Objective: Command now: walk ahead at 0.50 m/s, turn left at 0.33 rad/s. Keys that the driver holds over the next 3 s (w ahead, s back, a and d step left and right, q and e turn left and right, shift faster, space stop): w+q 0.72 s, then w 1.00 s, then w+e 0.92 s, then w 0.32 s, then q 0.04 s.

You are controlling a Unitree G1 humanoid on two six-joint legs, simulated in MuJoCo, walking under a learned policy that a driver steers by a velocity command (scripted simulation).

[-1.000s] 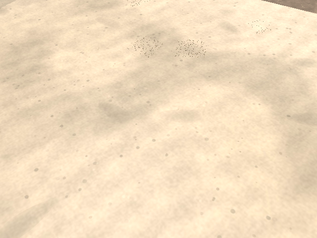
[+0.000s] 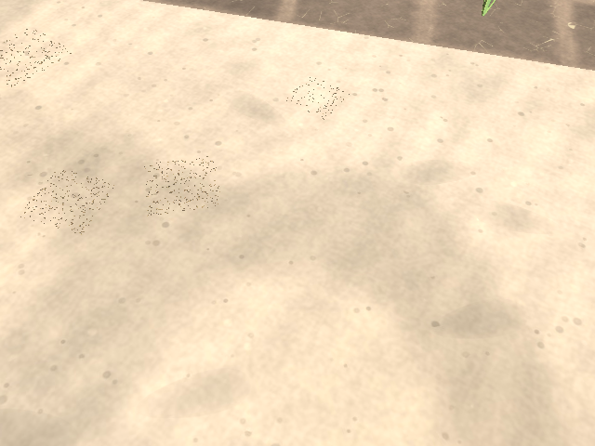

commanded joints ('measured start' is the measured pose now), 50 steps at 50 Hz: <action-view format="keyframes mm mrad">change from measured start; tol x32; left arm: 1 -90 38 3 -78 -9 -19 -9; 11 289 210 68 -16 1 -24 -7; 50 -91 70 -3 -41 -9 -16 -27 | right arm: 1 -22 -184 -42 -67 12 -6 -15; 50 -40 -183 -45 -209 -6 7 -13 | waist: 1 12 106 -11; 11 170 -244 -362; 29 140 -25 54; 36 -48 199 -393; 50 12 86 6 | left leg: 1 -71 211 -170 -100 202 146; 8 -32 201 -269 158 206 75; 12 -681 104 -107 976 -329 -37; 30 -486 145 79 358 70 1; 33 -76 13 161 278 35 82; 36 553 406 -776 11 -246 337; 41 21 281 -319 -41 200 224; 50 -34 212 -103 -115 204 157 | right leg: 1 118 55 -35 -158 159 23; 7 286 80 -22 -322 70 -21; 10 1037 -316 463 -330 -72 -259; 17 504 -186 123 -575 -2 -205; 27 584 -185 -184 -591 158 -166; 33 617 -161 -303 -96 699 -81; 35 -70 85 -189 560 -482 26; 36 -174 80 10 648 -486 7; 50 34 -6 -59 -103 256 23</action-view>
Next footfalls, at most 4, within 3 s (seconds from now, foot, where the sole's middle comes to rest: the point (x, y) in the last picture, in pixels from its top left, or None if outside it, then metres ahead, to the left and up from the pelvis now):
0.18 right None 0.27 -0.14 -0.79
0.68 left None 0.46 0.20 -0.79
1.20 right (215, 305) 0.84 0.16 -0.79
1.72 left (78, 271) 0.96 0.52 -0.79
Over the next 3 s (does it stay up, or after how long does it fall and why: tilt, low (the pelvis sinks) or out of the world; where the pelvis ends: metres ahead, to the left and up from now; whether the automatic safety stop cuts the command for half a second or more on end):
stays up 1.55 0.57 0.00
